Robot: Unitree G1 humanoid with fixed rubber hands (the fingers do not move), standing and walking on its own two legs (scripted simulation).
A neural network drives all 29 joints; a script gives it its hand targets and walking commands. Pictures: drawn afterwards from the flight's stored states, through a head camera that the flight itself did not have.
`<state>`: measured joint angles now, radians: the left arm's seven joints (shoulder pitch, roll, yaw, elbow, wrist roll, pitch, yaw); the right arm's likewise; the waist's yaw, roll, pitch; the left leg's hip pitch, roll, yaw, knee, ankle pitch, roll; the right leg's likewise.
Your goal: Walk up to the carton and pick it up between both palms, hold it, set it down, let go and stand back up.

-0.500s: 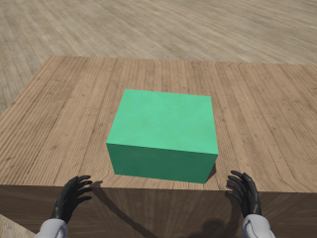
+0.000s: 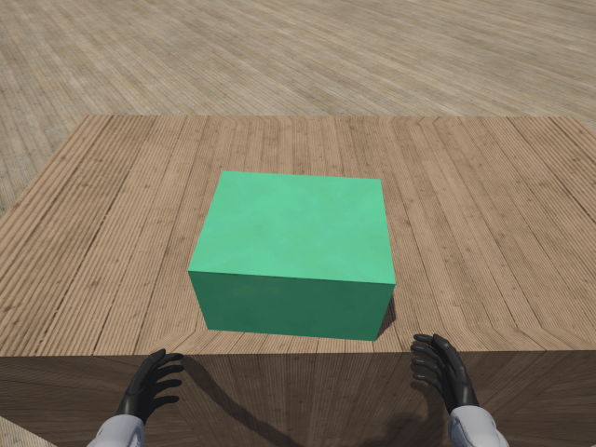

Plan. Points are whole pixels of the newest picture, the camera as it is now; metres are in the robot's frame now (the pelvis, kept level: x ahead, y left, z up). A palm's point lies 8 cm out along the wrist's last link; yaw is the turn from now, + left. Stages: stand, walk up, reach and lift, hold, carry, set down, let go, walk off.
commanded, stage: let go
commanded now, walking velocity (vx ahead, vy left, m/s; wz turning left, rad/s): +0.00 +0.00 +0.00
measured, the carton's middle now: (295, 252) +0.43 +0.04 -0.01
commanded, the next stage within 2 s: stand in 0.38 s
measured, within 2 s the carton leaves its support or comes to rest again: neither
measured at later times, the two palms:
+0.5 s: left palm out of the picture +0.12 +0.23 -0.09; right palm (463, 393) +0.21 -0.20 -0.03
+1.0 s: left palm out of the picture +0.02 +0.24 -0.13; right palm out of the picture -0.06 -0.23 -0.15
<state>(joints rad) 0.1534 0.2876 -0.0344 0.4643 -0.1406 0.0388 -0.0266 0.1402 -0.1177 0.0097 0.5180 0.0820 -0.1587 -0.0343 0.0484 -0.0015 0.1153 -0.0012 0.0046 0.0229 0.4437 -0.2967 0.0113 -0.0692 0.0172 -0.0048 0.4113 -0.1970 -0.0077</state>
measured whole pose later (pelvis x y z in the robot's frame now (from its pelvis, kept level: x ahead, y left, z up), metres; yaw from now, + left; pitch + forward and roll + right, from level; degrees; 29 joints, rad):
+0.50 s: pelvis +0.00 -0.01 +0.00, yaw +0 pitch -5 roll +0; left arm 0.27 0.23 0.01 0.62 0.04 0.04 -0.03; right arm 0.12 -0.16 0.05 0.52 -0.02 -0.12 0.05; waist 0.02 -0.01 0.04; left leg -0.06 0.01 0.02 0.44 -0.29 0.00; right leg -0.14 0.02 -0.01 0.44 -0.20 -0.01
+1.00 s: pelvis +0.00 +0.01 +0.00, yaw -2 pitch +0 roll +1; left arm 0.35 0.16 0.02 0.93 0.03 -0.02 0.01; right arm 0.41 -0.21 -0.01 1.05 -0.03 -0.01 0.00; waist -0.02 0.03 -0.01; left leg -0.16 -0.02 0.07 0.43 -0.26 0.03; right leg -0.27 0.00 0.04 0.45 -0.18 0.01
